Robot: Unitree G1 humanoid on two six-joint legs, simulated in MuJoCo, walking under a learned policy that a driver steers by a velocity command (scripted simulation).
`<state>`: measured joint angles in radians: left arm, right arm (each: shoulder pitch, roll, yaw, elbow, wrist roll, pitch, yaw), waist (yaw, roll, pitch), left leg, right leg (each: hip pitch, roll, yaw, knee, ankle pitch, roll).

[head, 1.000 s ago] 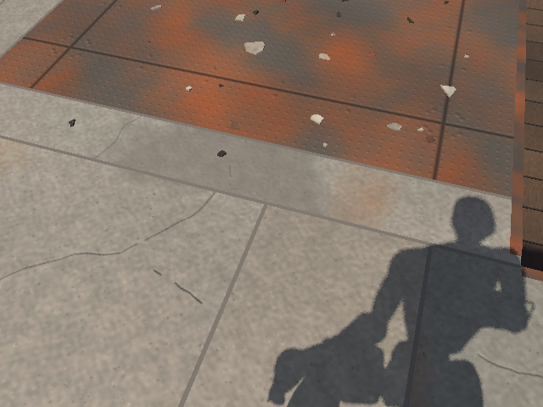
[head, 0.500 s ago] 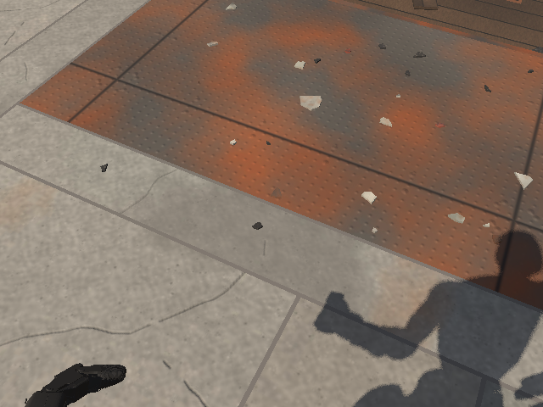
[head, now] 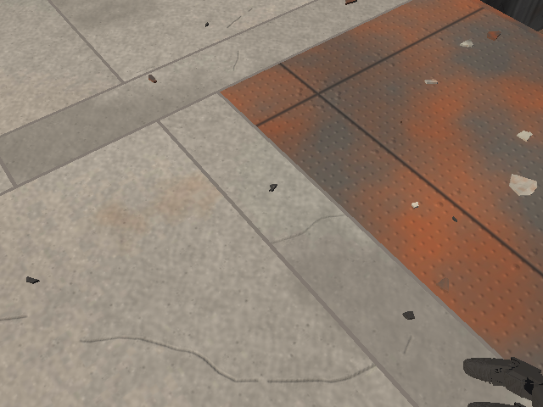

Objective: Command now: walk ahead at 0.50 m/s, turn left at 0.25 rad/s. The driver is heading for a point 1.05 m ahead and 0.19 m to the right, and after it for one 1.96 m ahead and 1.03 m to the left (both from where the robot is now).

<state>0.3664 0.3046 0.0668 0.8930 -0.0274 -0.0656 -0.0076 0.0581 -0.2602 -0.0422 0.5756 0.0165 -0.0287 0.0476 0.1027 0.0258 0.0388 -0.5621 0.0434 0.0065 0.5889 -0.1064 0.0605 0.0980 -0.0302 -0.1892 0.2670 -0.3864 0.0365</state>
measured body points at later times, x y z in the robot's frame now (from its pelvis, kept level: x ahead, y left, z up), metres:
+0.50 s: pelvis +0.28 +0.00 +0.01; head +0.31 +0.00 +0.46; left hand +0.49 +0.24 -0.08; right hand +0.30 -0.29 -0.12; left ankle +0.15 +0.11 -0.73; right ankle +0.45 -0.13 -0.71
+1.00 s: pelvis +0.45 -0.03 +0.01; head +0.46 -0.02 +0.46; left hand +0.56 +0.23 -0.12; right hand +0.59 -0.29 -0.10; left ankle +0.50 +0.12 -0.73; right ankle +0.45 -0.12 -0.73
